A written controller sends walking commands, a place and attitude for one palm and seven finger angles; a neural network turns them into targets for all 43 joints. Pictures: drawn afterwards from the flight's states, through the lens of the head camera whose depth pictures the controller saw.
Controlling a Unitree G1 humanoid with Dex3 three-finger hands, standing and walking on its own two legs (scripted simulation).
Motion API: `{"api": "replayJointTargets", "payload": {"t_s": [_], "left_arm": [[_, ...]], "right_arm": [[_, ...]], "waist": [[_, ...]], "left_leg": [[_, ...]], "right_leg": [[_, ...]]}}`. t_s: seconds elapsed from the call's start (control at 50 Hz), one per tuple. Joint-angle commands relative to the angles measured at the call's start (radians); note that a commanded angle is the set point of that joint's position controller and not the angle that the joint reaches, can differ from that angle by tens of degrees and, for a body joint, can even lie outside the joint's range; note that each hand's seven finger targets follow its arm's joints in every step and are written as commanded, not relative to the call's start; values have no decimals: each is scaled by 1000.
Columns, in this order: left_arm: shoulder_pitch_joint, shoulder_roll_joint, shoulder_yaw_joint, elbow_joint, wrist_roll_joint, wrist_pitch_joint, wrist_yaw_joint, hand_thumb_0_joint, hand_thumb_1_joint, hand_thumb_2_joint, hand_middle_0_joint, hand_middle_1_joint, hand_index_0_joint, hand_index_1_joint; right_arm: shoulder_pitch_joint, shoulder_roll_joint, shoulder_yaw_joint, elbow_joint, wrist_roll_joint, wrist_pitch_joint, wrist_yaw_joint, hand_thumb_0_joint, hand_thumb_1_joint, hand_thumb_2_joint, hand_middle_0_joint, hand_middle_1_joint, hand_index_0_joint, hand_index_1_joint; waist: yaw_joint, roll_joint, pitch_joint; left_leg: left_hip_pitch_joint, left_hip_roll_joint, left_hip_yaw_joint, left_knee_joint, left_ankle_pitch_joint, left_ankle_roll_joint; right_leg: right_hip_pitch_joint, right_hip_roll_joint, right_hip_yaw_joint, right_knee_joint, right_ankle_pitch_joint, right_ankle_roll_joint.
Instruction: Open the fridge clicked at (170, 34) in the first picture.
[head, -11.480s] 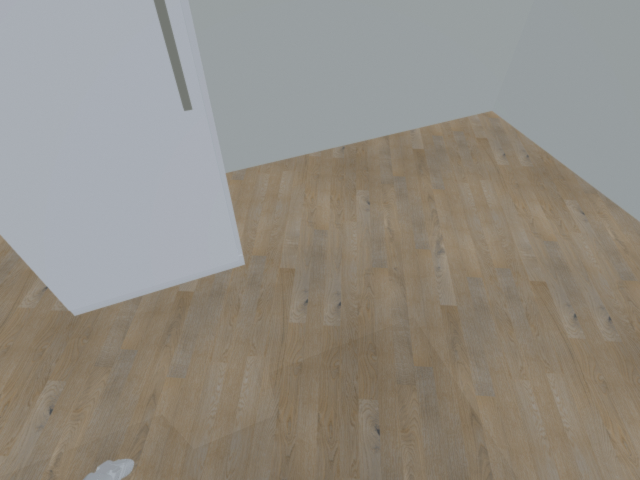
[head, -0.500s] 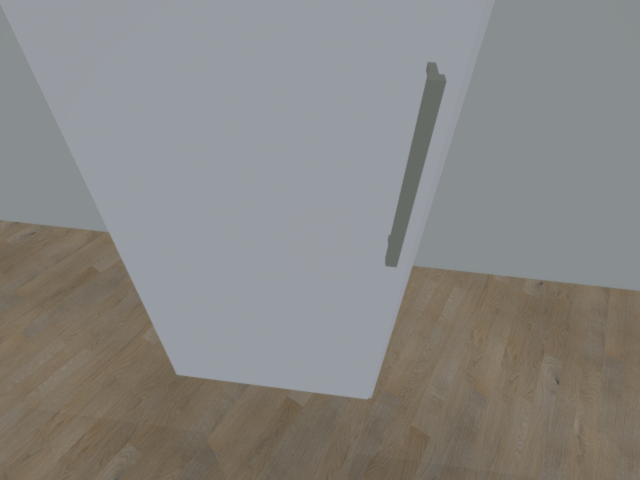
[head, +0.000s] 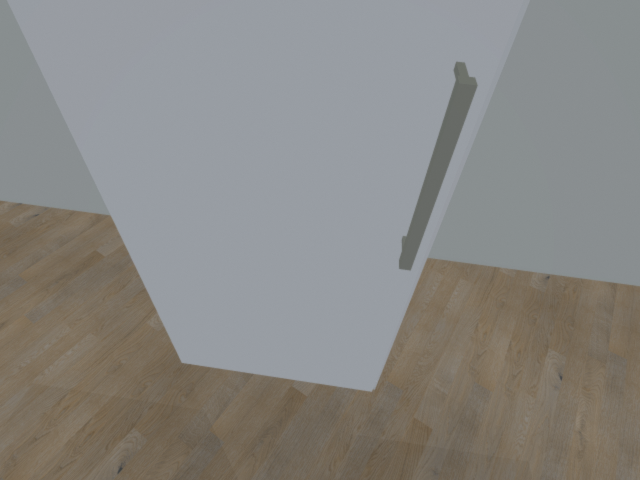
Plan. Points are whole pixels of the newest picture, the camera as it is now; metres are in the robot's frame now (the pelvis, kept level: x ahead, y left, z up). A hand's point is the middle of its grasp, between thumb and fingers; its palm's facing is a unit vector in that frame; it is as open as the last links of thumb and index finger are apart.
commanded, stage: come to a stop and stand still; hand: right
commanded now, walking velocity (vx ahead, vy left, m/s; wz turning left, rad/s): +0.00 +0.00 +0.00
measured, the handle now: (428, 183) +0.48 -0.11 +0.14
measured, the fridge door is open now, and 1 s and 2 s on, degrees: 0 0 0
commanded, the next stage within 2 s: look again from close up in 0.70 s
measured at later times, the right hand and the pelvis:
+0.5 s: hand out of the picture +0.03 -0.14 -0.17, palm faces +0.02 +0.98 -0.22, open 7.3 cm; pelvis +0.02 +0.03 +0.00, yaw +0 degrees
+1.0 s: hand out of the picture +0.03 -0.12 -0.17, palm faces +0.04 +0.98 -0.21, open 7.4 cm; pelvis +0.02 +0.05 +0.00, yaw -1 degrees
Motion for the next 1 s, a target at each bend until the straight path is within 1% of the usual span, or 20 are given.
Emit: {"api": "replayJointTargets", "payload": {"t_s": [0.0,0.1,0.14,0.18,0.2,0.28,0.32,0.38,0.4,0.42,0.48,0.5,0.54,0.62,0.68,0.7,0.76,0.82,0.88,0.98], "left_arm": [[37,88,12,-32,-2,-27,5,0,900,900,-200,-300,-200,-300],[46,77,8,-7,-2,-26,7,0,900,900,-200,-300,-200,-300],[45,69,7,0,-3,-26,8,0,900,900,-200,-300,-200,-300],[45,69,6,5,-2,-23,8,0,900,900,-200,-300,-200,-300],[44,68,7,5,-3,-22,8,0,900,900,-200,-300,-200,-300],[39,69,5,12,-3,-21,8,0,900,900,-200,-300,-200,-300],[34,68,6,13,-3,-19,8,0,900,900,-200,-300,-200,-300],[30,69,5,17,-3,-20,9,0,900,900,-200,-300,-200,-300],[33,69,6,16,-3,-20,9,0,900,900,-200,-300,-200,-300],[31,71,5,19,-3,-21,10,0,900,900,-200,-300,-200,-300],[24,69,4,19,-2,-18,10,0,900,900,-200,-300,-200,-300],[24,68,5,20,-3,-17,9,0,900,900,-200,-300,-200,-300],[22,67,4,22,-2,-17,10,0,900,900,-200,-300,-200,-300],[26,70,3,23,-3,-17,11,0,900,900,-200,-300,-200,-300],[27,69,2,24,-1,-18,11,0,900,900,-200,-300,-200,-300],[26,67,3,25,-1,-17,11,0,900,900,-200,-300,-200,-300],[28,68,1,28,-2,-19,12,0,900,900,-200,-300,-200,-300],[32,70,2,29,-2,-19,12,0,900,900,-200,-300,-200,-300],[31,69,1,31,-1,-18,13,0,900,900,-200,-300,-200,-300],[35,68,1,34,0,-17,13,0,900,900,-200,-300,-200,-300]], "right_arm": [[43,-108,-22,-27,8,-25,-7,0,-900,-900,200,300,200,300],[33,-107,-20,-18,11,-26,-10,0,-900,-900,200,300,200,300],[29,-108,-21,-17,12,-27,-10,0,-900,-900,200,300,200,300],[24,-107,-21,-15,13,-26,-10,0,-900,-900,200,300,200,300],[24,-110,-20,-16,12,-27,-11,0,-900,-900,200,300,200,300],[22,-111,-21,-15,14,-26,-10,0,-900,-900,200,300,200,300],[23,-111,-21,-16,12,-28,-11,0,-900,-900,200,300,200,300],[22,-113,-21,-14,13,-29,-10,0,-900,-900,200,300,200,300],[24,-116,-23,-16,11,-31,-11,0,-900,-900,200,300,200,300],[23,-115,-23,-15,13,-32,-11,0,-900,-900,200,300,200,300],[24,-114,-23,-13,14,-31,-10,0,-900,-900,200,300,200,300],[24,-117,-23,-15,12,-32,-11,0,-900,-900,200,300,200,300],[23,-117,-24,-14,13,-32,-10,0,-900,-900,200,300,200,300],[27,-119,-25,-15,13,-33,-10,0,-900,-900,200,300,200,300],[24,-120,-26,-13,15,-33,-9,0,-900,-900,200,300,200,300],[26,-119,-26,-14,13,-33,-9,0,-900,-900,200,300,200,300],[25,-121,-27,-13,15,-34,-8,0,-900,-900,200,300,200,300],[29,-123,-29,-13,13,-36,-9,0,-900,-900,200,300,200,300],[27,-121,-29,-10,15,-35,-7,0,-900,-900,200,300,200,300],[20,-124,-30,-11,15,-34,-7,0,-900,-900,200,300,200,300]], "waist": [[-7,26,30],[-5,39,32],[-3,30,35],[-2,26,45],[-4,41,46],[-3,30,50],[-1,41,52],[-2,34,47],[-1,54,34],[-1,45,28],[-1,38,47],[-2,50,56],[-3,31,61],[-2,45,42],[-4,26,44],[-5,40,52],[-5,25,47],[-6,45,40],[-7,28,48],[-7,32,61]], "left_leg": [[36,47,-68,-64,42,61],[37,50,-71,-73,59,63],[41,52,-74,-77,69,64],[35,48,-76,-84,46,65],[41,49,-75,-87,58,66],[33,49,-81,-97,42,66],[31,49,-86,-102,55,67],[35,49,-86,-106,61,68],[49,48,-87,-105,86,69],[54,51,-88,-105,101,70],[40,49,-90,-117,61,71],[40,48,-87,-121,64,71],[40,50,-88,-127,55,71],[54,51,-91,-131,64,73],[54,49,-88,-133,55,74],[54,47,-85,-134,60,74],[61,48,-89,-136,54,76],[72,52,-85,-138,78,76],[62,50,-85,-145,44,77],[60,50,-84,-150,25,78]], "right_leg": [[-64,-164,167,-133,-3,40],[-41,-163,152,-113,51,43],[-38,-161,144,-110,64,46],[-38,-162,145,-117,40,49],[-38,-162,145,-108,52,47],[-29,-161,137,-112,37,51],[-22,-160,135,-105,52,52],[-11,-161,131,-106,56,54],[-6,-162,131,-97,76,53],[-1,-161,127,-95,87,55],[-6,-160,128,-102,56,58],[-7,-160,127,-99,60,57],[-10,-158,127,-102,56,59],[0,-160,125,-100,63,59],[-1,-160,125,-104,60,62],[-3,-161,127,-100,64,62],[-6,-159,128,-105,62,63],[-1,-159,123,-98,76,62],[-2,-159,125,-103,58,64],[-10,-159,128,-108,51,64]]}}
